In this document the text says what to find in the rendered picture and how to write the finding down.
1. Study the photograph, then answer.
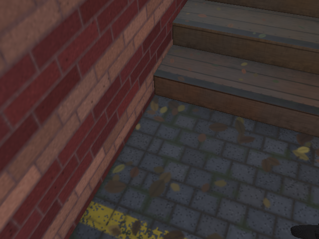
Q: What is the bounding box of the robot right hand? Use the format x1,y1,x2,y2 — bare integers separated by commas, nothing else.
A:
290,223,319,239

